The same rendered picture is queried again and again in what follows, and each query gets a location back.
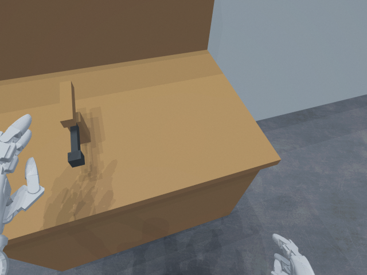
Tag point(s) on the robot left hand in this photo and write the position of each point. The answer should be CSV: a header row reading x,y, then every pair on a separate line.
x,y
12,142

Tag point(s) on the counter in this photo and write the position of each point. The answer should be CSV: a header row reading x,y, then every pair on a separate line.
x,y
167,142

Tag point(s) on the robot right hand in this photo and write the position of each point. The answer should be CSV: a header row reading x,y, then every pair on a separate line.
x,y
298,264

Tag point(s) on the tap lever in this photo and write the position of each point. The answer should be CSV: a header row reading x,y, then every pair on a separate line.
x,y
75,157

